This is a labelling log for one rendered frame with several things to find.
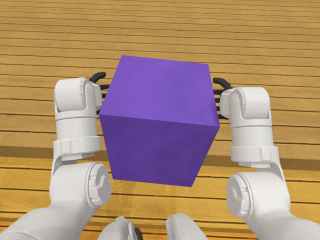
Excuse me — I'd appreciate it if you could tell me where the robot left upper arm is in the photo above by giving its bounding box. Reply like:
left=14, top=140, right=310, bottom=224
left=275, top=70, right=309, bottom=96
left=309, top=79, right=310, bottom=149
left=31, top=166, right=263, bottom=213
left=0, top=162, right=112, bottom=240

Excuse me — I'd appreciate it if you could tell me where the right robot hand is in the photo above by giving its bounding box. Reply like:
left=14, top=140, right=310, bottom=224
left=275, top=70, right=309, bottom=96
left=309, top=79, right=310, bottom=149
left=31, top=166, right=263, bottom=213
left=213, top=77, right=233, bottom=120

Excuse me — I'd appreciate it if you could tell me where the robot left thigh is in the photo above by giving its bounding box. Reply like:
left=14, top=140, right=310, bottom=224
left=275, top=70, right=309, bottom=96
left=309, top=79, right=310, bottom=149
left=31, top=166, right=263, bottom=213
left=97, top=219, right=136, bottom=240

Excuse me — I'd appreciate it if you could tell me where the robot right forearm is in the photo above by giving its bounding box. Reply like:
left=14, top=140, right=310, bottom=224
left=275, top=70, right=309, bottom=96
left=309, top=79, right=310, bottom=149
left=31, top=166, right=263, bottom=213
left=219, top=87, right=291, bottom=209

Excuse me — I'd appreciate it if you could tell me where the robot right thigh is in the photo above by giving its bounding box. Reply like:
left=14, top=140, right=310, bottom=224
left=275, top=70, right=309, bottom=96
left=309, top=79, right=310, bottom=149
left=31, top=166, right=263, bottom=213
left=165, top=213, right=208, bottom=240

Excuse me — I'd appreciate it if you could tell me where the robot thigh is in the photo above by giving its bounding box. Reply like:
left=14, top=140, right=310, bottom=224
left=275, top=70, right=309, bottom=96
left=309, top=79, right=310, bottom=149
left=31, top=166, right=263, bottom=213
left=165, top=213, right=208, bottom=240
left=97, top=219, right=136, bottom=240

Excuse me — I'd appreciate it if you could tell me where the carton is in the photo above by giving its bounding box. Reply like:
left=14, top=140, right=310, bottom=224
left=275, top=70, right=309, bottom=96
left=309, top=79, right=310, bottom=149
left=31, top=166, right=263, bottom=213
left=98, top=55, right=220, bottom=187

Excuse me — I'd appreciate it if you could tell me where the left robot hand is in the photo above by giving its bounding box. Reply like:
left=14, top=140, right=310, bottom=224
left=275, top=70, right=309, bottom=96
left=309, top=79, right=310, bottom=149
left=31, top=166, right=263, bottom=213
left=89, top=72, right=110, bottom=115

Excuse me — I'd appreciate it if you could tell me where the robot left forearm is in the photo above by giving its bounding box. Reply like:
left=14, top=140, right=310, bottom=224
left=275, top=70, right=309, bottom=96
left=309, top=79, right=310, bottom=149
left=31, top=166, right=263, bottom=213
left=49, top=77, right=103, bottom=199

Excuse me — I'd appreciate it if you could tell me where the robot right upper arm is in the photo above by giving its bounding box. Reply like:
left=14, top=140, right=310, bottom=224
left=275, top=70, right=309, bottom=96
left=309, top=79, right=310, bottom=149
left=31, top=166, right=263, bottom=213
left=226, top=171, right=320, bottom=240

